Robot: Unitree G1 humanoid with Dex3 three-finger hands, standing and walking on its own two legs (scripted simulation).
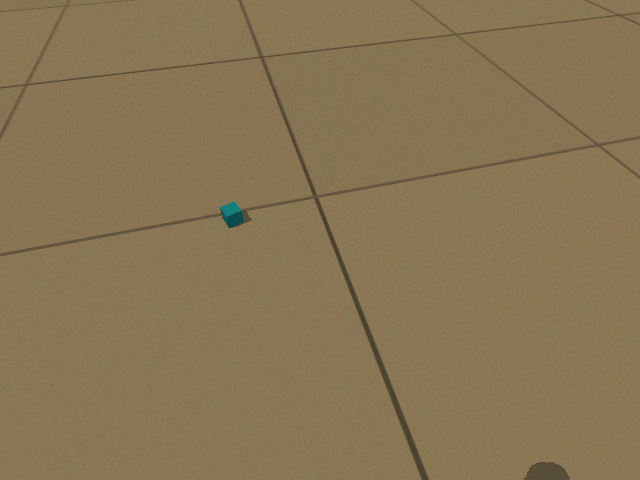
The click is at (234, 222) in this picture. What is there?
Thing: cube
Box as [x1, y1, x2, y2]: [220, 201, 243, 227]
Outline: 234,201 220,207 222,217 229,227 243,221 241,211
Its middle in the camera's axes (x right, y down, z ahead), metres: -0.40 -0.11 +1.73
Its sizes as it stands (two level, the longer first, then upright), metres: 0.073 0.073 0.073
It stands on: the floor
